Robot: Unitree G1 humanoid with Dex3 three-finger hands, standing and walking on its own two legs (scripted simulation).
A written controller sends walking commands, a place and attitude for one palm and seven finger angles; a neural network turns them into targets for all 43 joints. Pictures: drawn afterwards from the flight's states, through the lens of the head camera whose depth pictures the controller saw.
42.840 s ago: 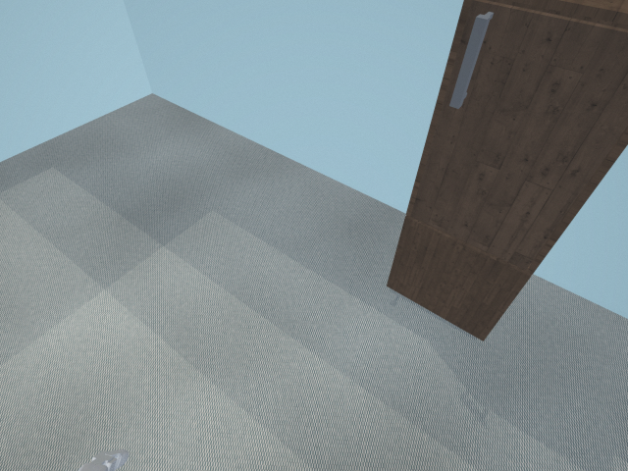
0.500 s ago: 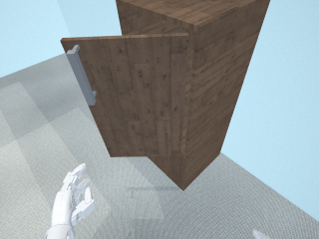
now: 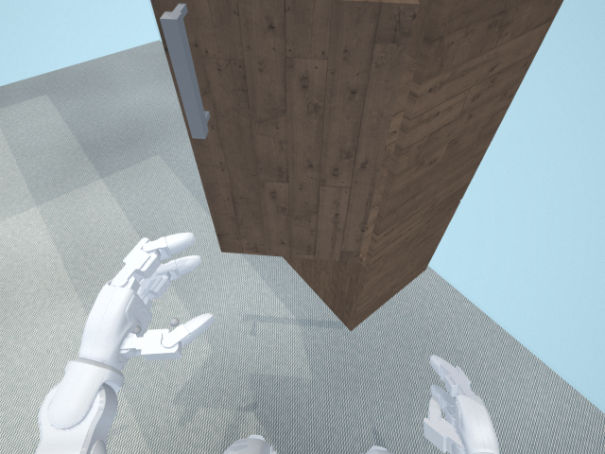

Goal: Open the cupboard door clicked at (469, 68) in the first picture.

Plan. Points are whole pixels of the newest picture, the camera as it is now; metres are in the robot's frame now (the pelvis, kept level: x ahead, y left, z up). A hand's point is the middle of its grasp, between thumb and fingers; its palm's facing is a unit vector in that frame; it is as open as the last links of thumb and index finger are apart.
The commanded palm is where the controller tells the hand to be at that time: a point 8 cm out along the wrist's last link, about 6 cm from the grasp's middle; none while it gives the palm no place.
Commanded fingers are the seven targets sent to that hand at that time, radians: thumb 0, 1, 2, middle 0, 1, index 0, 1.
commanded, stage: raise the hand with hooked fingers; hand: left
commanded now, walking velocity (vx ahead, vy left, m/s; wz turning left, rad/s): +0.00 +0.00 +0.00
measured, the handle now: (191, 76) +0.57 +0.22 +0.19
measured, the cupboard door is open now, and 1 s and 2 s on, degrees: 46 46 46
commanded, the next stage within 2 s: move the hooked fingers beside the handle in 1.40 s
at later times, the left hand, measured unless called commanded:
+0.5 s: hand (109, 242) +0.30 +0.24 +0.16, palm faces +0.06 -0.99 -0.08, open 13.1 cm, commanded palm +0.27 +0.29 +0.16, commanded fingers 0.00 -0.50 0.30 -0.30 -1.20 -0.30 -1.20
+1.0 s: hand (72, 157) +0.35 +0.27 +0.23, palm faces +0.07 -0.99 -0.07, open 14.0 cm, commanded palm +0.30 +0.30 +0.22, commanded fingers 0.00 -0.50 0.30 -0.30 -1.20 -0.30 -1.20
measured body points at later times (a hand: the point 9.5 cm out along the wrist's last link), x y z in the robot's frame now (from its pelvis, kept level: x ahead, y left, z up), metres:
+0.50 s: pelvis +0.03 +0.00 +0.04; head +0.03 +0.00 +0.49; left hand +0.29 +0.29 +0.16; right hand +0.21 -0.24 -0.02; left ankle +0.03 +0.11 -0.69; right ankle +0.04 -0.11 -0.69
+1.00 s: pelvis +0.03 -0.01 +0.05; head +0.03 -0.03 +0.50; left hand +0.34 +0.32 +0.23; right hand +0.21 -0.24 -0.03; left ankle +0.03 +0.11 -0.69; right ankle +0.04 -0.11 -0.69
